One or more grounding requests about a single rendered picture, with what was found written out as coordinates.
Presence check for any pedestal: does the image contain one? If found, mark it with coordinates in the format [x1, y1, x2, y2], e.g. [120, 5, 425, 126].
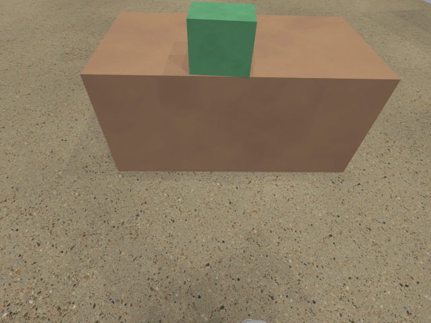
[80, 11, 401, 172]

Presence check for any carton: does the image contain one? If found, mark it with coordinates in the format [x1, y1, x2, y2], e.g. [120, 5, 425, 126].
[187, 1, 257, 77]

